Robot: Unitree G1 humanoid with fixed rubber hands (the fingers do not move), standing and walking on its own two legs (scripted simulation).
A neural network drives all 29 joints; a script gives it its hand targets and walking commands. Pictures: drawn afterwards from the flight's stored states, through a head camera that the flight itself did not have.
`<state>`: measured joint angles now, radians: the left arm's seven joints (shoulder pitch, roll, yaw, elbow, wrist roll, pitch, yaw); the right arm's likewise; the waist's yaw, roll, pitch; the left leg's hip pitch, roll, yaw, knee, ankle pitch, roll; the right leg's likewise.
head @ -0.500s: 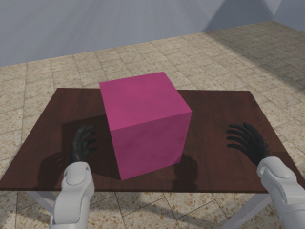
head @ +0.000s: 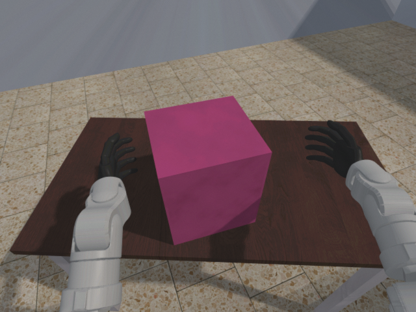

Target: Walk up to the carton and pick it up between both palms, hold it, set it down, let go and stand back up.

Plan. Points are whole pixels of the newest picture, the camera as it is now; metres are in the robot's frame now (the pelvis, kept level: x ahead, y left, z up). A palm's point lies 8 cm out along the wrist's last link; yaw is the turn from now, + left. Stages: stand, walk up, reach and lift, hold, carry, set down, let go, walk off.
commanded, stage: reach and lift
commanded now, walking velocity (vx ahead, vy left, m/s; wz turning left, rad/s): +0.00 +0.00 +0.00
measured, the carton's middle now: (203, 170) +0.44 +0.07 +0.03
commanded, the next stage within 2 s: none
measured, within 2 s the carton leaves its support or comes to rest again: neither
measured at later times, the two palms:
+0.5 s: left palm (110, 146) +0.36 +0.22 +0.16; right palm (330, 123) +0.47 -0.19 +0.16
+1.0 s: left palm (112, 121) +0.40 +0.23 +0.19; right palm (315, 99) +0.51 -0.16 +0.19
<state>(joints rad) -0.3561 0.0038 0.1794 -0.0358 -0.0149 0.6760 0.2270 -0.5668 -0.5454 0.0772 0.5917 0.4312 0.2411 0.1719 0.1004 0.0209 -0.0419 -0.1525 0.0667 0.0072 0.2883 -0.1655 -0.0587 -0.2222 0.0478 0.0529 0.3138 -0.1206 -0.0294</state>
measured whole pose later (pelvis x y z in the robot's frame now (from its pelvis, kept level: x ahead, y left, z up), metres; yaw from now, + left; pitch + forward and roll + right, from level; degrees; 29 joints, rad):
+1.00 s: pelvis +0.01 +0.00 +0.00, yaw +2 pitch +11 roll -1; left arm -0.89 0.09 0.20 0.48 -0.09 0.58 0.24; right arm -1.14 -0.57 0.12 1.11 0.42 0.24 0.18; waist 0.19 0.05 -0.12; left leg -0.35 0.06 -0.03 0.33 -0.16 -0.06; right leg -0.37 0.04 0.02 0.28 -0.09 -0.02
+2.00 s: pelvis +0.00 +0.00 -0.01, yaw +2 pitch +19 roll -1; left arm -0.86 0.01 0.17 1.01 -0.06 -0.06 0.24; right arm -1.10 -0.42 0.10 1.43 0.30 -0.14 0.11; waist 0.22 0.04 -0.20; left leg -0.57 0.07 -0.04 0.43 -0.19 -0.06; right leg -0.58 0.05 0.01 0.37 -0.11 -0.02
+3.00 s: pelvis +0.03 +0.00 +0.00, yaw +3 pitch +11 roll +0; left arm -0.69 -0.22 0.53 0.61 0.39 0.06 0.14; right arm -0.89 -0.09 -0.49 1.13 -0.33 -0.17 0.13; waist 0.12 0.01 -0.09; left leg -0.32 0.07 -0.03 0.30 -0.18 -0.06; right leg -0.35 0.04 0.00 0.29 -0.13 -0.03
